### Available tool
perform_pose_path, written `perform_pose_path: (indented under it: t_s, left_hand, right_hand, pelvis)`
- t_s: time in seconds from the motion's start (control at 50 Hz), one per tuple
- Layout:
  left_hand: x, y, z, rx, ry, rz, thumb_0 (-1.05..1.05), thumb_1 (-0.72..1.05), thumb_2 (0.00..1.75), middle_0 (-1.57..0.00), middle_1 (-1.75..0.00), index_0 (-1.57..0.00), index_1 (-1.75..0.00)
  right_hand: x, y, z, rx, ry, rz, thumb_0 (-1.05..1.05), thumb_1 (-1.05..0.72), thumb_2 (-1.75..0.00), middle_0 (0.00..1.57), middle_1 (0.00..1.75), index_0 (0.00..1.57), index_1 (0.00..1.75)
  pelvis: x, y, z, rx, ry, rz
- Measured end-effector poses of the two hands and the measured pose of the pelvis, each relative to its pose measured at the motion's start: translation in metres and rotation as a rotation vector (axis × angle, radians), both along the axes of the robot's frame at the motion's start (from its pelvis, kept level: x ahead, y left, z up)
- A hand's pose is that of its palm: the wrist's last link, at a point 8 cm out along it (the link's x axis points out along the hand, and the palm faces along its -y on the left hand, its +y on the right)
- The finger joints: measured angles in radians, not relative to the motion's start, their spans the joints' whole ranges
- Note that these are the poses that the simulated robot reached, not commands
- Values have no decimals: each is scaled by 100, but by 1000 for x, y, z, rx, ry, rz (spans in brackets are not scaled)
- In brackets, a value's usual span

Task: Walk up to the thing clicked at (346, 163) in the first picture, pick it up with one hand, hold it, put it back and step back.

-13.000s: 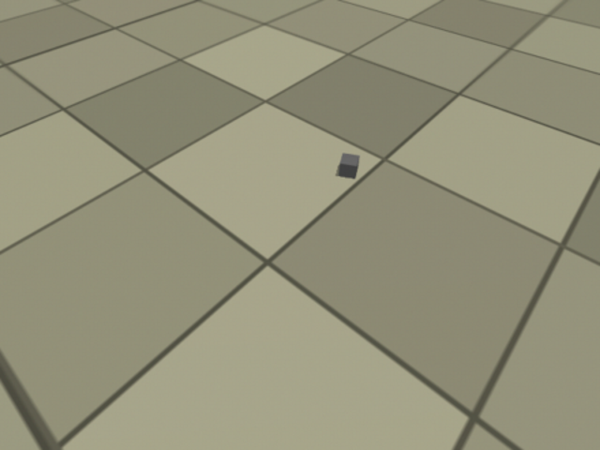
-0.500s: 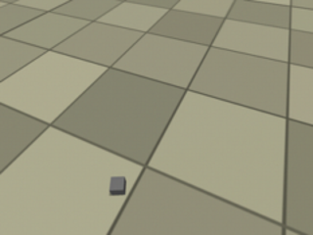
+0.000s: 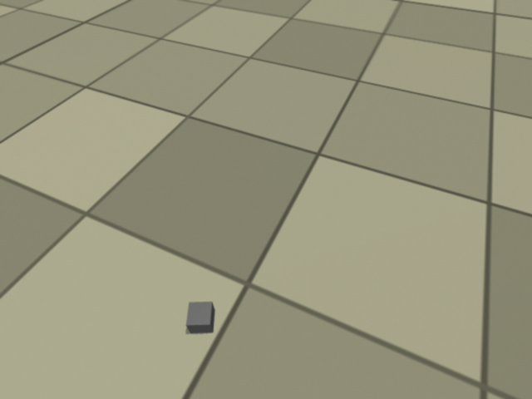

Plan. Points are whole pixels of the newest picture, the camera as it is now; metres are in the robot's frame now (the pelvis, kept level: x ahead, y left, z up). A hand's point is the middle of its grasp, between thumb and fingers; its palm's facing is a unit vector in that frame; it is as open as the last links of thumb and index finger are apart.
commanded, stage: stand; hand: left
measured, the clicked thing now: (201, 317) +0.53 +0.27 -0.74
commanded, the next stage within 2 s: walk up in 0.66 s
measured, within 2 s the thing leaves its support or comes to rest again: neither
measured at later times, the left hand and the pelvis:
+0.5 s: hand out of the picture +0.07 +0.26 -0.16, palm faces -0.03 -0.94 -0.34, open 7.4 cm; pelvis +0.00 +0.00 +0.00, yaw +0 degrees
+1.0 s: hand out of the picture +0.06 +0.38 -0.18, palm faces -0.02 -0.90 -0.43, open 7.4 cm; pelvis +0.05 +0.08 -0.03, yaw +0 degrees
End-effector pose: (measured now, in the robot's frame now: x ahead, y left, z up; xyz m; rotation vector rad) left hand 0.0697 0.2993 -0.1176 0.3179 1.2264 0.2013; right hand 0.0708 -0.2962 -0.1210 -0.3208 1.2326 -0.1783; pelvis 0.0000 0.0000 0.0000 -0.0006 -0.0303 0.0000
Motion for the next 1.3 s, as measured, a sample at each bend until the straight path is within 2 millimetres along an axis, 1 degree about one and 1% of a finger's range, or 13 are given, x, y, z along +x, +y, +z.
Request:
perform_pose_path:
  t_s: [0.4,0.7,0.74,0.8,0.86,0.92,0.96,1.0,1.04,1.08,1.14,1.22,1.3]
  left_hand:
    - [-7,1,-2,-1,17,-1,0,91,89,-20,-30,-20,-30]
    - [-3,5,-1,-2,-11,4,0,91,89,-20,-30,-20,-30]
    - [-7,12,1,9,-34,16,0,91,89,-20,-30,-21,-30]
    - [-20,32,5,39,-31,39,0,91,89,-21,-30,-21,-30]
    - [-31,60,5,68,8,52,0,90,89,-21,-30,-21,-30]
    - [-32,92,-2,86,51,55,0,90,89,-21,-30,-21,-30]
    - [-24,113,-13,93,73,46,0,90,89,-21,-30,-21,-30]
    - [-12,124,-21,93,89,41,1,91,89,-20,-30,-20,-30]
    - [4,128,-23,82,89,28,1,91,89,-20,-30,-20,-30]
    - [20,129,-22,64,80,12,1,91,89,-20,-30,-20,-30]
    - [43,125,-21,40,76,-15,1,91,89,-20,-30,-20,-30]
    - [75,117,-21,26,56,-41,0,91,89,-20,-30,-20,-30]
    - [110,104,-20,28,7,-69,0,91,89,-20,-30,-20,-30]
  right_hand:
    - [-11,0,-1,-1,24,-11,0,-90,-90,20,30,20,30]
    - [-6,1,-1,4,16,-4,0,-90,-90,20,30,20,30]
    - [-3,-1,0,-2,21,8,0,-90,-90,20,30,20,30]
    - [6,0,3,-15,24,22,0,-90,-90,20,30,20,30]
    - [17,8,7,-32,15,31,0,-90,-90,20,30,20,30]
    - [28,22,9,-59,-3,29,0,-90,-90,20,30,20,30]
    - [32,33,5,-87,-16,17,0,-90,-90,20,30,20,30]
    - [32,48,3,-92,-16,-1,0,-90,-90,20,30,20,30]
    - [31,63,4,-78,-4,-14,0,-90,-90,20,30,20,30]
    - [33,77,7,-65,2,-21,0,-90,-90,20,30,20,30]
    - [40,89,8,-50,-7,-26,0,-90,-90,20,30,20,30]
    - [53,93,3,-45,-24,-38,0,-90,-90,20,30,20,30]
    - [68,82,-8,-50,-43,-50,0,-90,-90,20,30,20,31]
  pelvis:
    - [-1,1,0,-1,3,-1]
    - [1,4,-2,-5,0,0]
    - [4,9,-4,-12,3,4]
    - [11,22,-5,-23,5,5]
    - [20,39,-7,-35,0,9]
    - [31,59,-15,-39,-5,12]
    - [39,74,-25,-28,-9,7]
    - [46,83,-28,-16,-11,0]
    - [53,88,-25,-15,-8,-3]
    - [62,92,-20,-14,-6,-11]
    - [74,96,-16,-14,-2,-23]
    - [86,98,-17,-13,-5,-35]
    - [94,91,-24,-3,-7,-44]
